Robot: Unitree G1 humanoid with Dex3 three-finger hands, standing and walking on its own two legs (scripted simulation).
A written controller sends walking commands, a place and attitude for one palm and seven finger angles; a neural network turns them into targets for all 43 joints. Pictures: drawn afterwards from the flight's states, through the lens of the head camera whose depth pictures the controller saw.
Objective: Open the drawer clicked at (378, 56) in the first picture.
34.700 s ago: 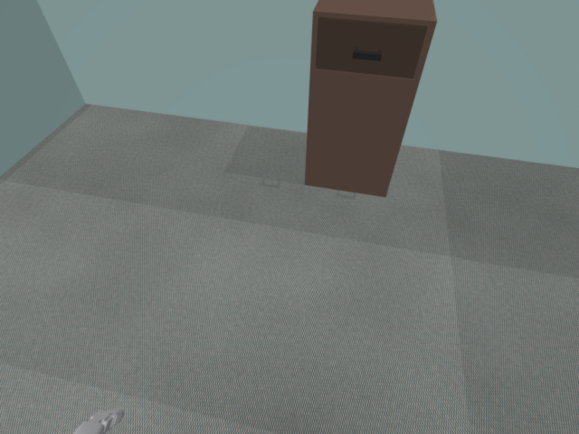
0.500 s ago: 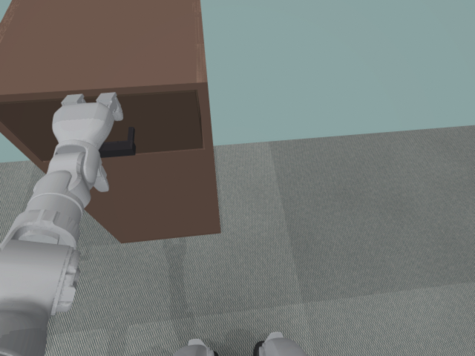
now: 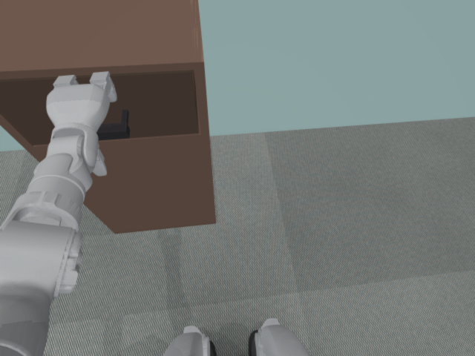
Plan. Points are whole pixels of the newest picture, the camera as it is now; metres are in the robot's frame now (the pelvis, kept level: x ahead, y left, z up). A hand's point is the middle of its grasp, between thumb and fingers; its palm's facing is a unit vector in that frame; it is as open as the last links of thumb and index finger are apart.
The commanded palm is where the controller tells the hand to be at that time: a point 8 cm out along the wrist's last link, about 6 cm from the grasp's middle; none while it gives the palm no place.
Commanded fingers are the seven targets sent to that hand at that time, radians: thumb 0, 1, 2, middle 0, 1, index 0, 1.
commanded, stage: lower the fingers behind the handle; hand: left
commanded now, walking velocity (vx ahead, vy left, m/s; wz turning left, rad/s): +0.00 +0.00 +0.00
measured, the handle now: (102, 124) +0.55 +0.24 +0.00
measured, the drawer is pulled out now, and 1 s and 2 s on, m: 0.00 0.00 0.00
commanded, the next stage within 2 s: lift the hand off the handle in 1.00 s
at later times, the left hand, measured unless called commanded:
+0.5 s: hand (92, 139) +0.51 +0.24 +0.01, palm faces -0.06 +0.04 -1.00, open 13.8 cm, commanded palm +0.50 +0.23 +0.02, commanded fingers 0.00 -0.50 0.30 -0.30 -1.20 -0.30 -1.20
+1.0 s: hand (93, 139) +0.51 +0.24 +0.01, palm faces -0.06 +0.02 -1.00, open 13.8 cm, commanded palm +0.50 +0.23 +0.02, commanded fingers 0.00 -0.50 0.30 -0.30 -1.20 -0.30 -1.20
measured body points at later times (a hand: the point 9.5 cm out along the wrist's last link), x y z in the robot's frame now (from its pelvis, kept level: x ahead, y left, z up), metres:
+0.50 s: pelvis -0.02 +0.00 -0.03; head +0.12 +0.00 +0.39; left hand +0.50 +0.24 +0.06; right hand -0.03 -0.28 -0.15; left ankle +0.02 +0.08 -0.68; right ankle +0.04 -0.11 -0.68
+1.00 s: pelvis -0.02 -0.01 -0.04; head +0.11 +0.00 +0.39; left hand +0.50 +0.24 +0.06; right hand +0.00 -0.28 -0.16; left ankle +0.02 +0.08 -0.68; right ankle +0.04 -0.11 -0.68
